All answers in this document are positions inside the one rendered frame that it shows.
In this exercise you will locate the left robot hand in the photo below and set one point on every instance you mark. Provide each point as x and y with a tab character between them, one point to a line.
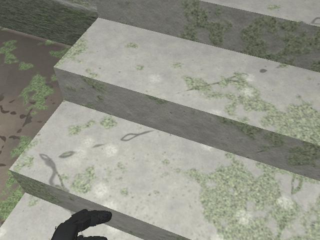
80	221

